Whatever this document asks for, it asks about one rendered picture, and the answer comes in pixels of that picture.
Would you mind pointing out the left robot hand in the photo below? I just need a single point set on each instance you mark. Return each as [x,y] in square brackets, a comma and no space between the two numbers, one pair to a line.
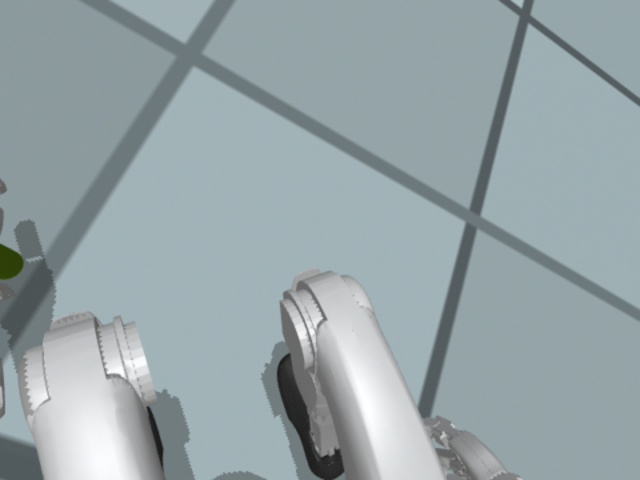
[5,291]

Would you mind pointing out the can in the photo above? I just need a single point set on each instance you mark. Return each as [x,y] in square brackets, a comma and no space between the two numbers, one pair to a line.
[11,263]

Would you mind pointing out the left robot foot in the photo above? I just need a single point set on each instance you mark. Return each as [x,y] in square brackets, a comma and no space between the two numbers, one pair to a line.
[156,436]

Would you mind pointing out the right robot foot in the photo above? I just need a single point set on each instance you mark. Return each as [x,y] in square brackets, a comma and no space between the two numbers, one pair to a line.
[327,467]

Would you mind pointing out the right robot hand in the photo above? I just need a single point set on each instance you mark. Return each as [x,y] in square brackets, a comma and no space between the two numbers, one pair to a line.
[468,457]

